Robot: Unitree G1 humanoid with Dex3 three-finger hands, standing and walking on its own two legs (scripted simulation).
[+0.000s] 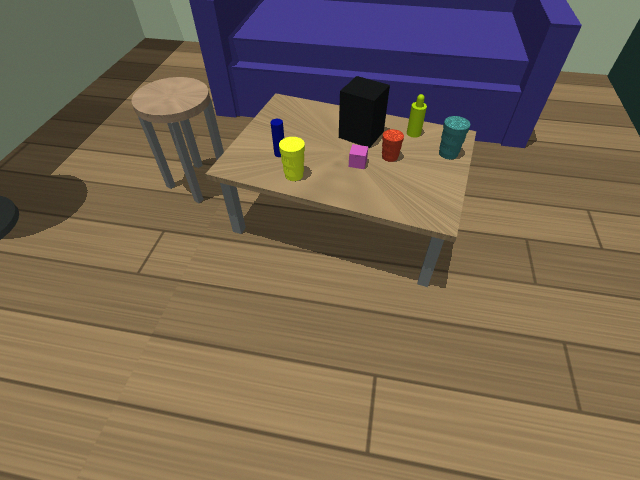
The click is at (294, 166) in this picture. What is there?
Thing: tapered cup
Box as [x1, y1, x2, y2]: [279, 137, 304, 180]
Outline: 286,137 279,142 279,149 281,153 283,169 287,179 297,180 301,178 303,171 304,143 300,138
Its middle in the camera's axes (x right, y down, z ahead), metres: -0.11 -0.27 +1.36
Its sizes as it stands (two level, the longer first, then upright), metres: 0.087 0.087 0.136
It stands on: a support 0.34 m high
